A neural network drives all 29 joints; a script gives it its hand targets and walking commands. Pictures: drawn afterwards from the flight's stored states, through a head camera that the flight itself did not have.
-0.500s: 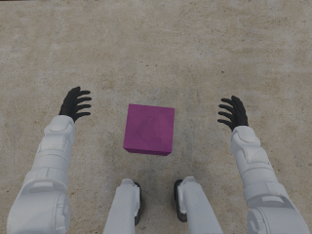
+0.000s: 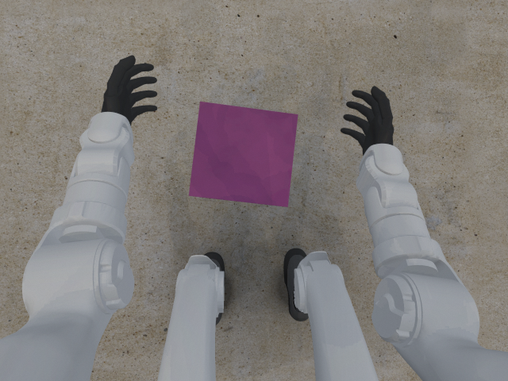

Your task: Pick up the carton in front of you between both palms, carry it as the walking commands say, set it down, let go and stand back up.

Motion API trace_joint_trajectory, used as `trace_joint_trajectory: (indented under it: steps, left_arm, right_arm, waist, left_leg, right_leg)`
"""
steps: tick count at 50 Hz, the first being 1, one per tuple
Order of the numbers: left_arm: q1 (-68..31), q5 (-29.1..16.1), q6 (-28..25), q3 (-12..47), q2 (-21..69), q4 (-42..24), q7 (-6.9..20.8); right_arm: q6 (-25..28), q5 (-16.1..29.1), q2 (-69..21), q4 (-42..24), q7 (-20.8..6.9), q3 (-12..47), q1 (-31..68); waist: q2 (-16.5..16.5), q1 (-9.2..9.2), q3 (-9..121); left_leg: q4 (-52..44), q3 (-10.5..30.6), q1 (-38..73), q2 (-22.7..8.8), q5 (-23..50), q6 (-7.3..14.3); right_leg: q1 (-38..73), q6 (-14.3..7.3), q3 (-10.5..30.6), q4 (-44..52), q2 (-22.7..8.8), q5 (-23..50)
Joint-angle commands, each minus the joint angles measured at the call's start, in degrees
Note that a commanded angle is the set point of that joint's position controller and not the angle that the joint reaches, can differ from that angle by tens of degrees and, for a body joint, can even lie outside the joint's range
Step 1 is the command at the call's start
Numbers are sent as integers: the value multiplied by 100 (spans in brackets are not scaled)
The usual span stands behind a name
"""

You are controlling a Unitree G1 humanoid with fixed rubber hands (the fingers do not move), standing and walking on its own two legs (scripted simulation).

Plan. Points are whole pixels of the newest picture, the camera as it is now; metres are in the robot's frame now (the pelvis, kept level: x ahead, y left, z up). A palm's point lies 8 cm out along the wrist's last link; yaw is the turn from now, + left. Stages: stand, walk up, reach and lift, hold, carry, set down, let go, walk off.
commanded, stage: reach and lift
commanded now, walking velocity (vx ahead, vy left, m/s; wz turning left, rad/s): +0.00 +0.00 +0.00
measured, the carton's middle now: (242, 162) +0.46 +0.02 -0.46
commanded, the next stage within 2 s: none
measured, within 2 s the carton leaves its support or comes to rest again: leaves its support in 1.46 s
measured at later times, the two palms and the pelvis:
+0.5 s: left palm (159, 148) +0.48 +0.20 -0.36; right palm (330, 163) +0.45 -0.17 -0.36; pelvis -0.05 -0.01 -0.18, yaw -1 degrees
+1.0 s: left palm (173, 149) +0.48 +0.18 -0.39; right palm (329, 159) +0.46 -0.17 -0.38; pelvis -0.04 -0.01 -0.21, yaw -2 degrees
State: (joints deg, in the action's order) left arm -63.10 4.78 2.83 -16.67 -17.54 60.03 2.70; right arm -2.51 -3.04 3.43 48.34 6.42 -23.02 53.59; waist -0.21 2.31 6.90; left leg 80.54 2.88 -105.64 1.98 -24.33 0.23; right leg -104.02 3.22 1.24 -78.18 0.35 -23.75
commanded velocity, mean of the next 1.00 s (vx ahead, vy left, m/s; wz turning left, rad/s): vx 0.00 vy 0.00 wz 0.00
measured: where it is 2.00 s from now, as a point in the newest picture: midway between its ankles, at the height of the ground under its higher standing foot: (256, 299)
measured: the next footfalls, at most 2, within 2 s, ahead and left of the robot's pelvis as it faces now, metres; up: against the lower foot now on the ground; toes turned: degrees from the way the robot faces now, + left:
none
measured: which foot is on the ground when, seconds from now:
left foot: down 0.00-1.00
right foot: down 0.00-1.00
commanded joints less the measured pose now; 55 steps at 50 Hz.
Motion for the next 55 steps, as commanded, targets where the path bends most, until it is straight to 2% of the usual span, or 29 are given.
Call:
trace_joint_trajectory:
  steps: [1,5,10,15,20,26,27,30,31,34,37,39,43,45,50,55]
  left_arm:
    - [-964,-419,-286,355,-723,-782,-219]
    - [-1110,-935,-308,712,-1203,-1250,-329]
    - [-1492,-1365,-143,992,-1528,-1385,-296]
    - [-2017,-1469,-33,1107,-1534,-710,-193]
    - [-2650,-1428,-77,1178,-1609,55,-198]
    - [-3183,-1627,-286,1439,-1774,376,-339]
    - [-3159,-1681,-330,1493,-1775,409,-379]
    - [-3262,-1704,-425,1656,-1774,383,-475]
    - [-3298,-1683,-442,1655,-1760,320,-498]
    - [-3326,-1685,-482,1666,-1615,-56,-550]
    - [-2886,-1687,-447,1729,-1363,63,-577]
    - [-2597,-1643,-422,1681,-1279,291,-592]
    - [-2648,-1613,-427,1632,-1134,323,-572]
    - [-2715,-1642,-457,1664,-1062,258,-556]
    - [-2825,-1666,-501,1771,-978,287,-557]
    - [-3281,-1721,-558,2166,-243,293,-550]
  right_arm:
    - [290,429,645,-651,112,400,616]
    - [253,973,826,-1162,298,949,901]
    - [20,1309,958,-1215,473,1191,1217]
    - [-106,1306,976,-649,472,1174,1871]
    - [-43,1299,1140,69,437,1135,2587]
    - [181,1439,1341,510,465,1216,3052]
    - [223,1569,1217,602,463,1332,3004]
    - [278,1970,961,971,357,1685,2923]
    - [292,2022,962,1019,327,1734,2900]
    - [389,2008,1088,751,340,1707,2925]
    - [445,2088,1104,738,366,1769,2683]
    - [431,2099,1056,888,357,1770,2491]
    - [461,1821,1127,916,362,1518,2513]
    - [491,1769,1076,907,360,1517,2555]
    - [511,1863,791,929,357,1714,2763]
    - [543,2030,-92,951,349,2113,3274]
  waist:
    - [-509,-96,5446]
    - [-430,-209,6547]
    - [-445,-166,6358]
    - [-476,-149,4932]
    - [-388,-144,4131]
    - [-262,-124,4289]
    - [-241,-155,4364]
    - [-491,-385,4384]
    - [-533,-405,4350]
    - [-600,-322,4547]
    - [-641,-345,4724]
    - [-613,-398,4496]
    - [-429,-196,3922]
    - [-391,-156,3879]
    - [-355,-253,3828]
    - [-361,-430,3788]
  left_leg:
    - [734,-58,2905,101,3001,-236]
    - [1470,-176,2852,52,2973,-235]
    - [1972,-314,2152,-14,1937,-235]
    - [2195,-342,1090,-164,436,-181]
    - [2541,-267,625,-268,-195,-119]
    - [3033,-205,725,-302,214,-116]
    - [3085,-183,849,-298,362,-108]
    - [3193,-203,1132,-303,706,-101]
    - [3235,-194,1147,-298,768,-97]
    - [3351,-143,1424,-271,1184,-116]
    - [3402,-140,1761,-222,1529,-137]
    - [3373,-123,1677,-208,1460,-120]
    - [3323,-72,1020,-196,1021,-95]
    - [3319,-89,881,-182,983,-94]
    - [3252,-133,686,-183,771,-67]
    - [3109,-166,588,-130,479,1]
  right_leg:
    - [1343,152,-490,-928,441,2207]
    - [1847,175,-497,-1691,449,2547]
    - [1770,142,-580,-2261,455,1830]
    - [907,121,-560,-2529,356,521]
    - [500,116,-498,-2906,215,-51]
    - [680,136,-504,-3415,163,347]
    - [694,146,-517,-3484,182,476]
    - [443,136,-494,-3683,226,696]
    - [365,128,-492,-3730,242,699]
    - [203,135,-556,-3832,309,967]
    - [145,151,-620,-3837,366,1141]
    - [-21,159,-622,-3832,379,1003]
    - [-236,157,-588,-3797,366,787]
    - [-197,147,-558,-3770,370,840]
    - [-24,128,-500,-3708,388,731]
    - [216,111,-480,-3651,521,575]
